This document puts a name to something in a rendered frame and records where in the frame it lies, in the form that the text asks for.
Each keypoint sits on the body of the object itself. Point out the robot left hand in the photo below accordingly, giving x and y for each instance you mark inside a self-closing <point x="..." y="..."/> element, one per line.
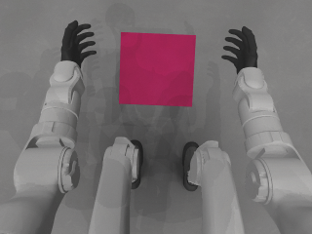
<point x="71" y="49"/>

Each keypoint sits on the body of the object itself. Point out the left robot thigh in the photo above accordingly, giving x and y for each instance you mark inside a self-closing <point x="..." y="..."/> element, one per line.
<point x="111" y="212"/>

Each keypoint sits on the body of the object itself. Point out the robot left upper arm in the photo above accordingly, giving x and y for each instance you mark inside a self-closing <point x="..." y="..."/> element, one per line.
<point x="43" y="176"/>

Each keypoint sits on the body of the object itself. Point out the robot right upper arm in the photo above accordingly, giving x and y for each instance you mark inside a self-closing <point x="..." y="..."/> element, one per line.
<point x="283" y="186"/>

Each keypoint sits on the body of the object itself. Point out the robot right hand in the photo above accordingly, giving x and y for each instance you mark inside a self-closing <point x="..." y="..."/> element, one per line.
<point x="247" y="55"/>

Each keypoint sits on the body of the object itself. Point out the right robot forearm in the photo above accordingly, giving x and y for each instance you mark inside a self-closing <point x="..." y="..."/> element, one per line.
<point x="263" y="131"/>

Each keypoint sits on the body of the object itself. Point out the left robot forearm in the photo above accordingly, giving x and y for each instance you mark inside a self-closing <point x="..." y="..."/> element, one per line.
<point x="60" y="112"/>

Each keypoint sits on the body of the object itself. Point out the robot thigh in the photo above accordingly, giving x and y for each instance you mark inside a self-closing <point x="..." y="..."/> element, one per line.
<point x="111" y="212"/>
<point x="221" y="212"/>

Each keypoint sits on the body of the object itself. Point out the carton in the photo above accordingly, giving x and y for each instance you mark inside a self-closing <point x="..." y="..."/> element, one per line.
<point x="156" y="69"/>

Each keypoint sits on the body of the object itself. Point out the right robot thigh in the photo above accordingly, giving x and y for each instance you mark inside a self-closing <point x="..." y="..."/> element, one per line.
<point x="221" y="212"/>

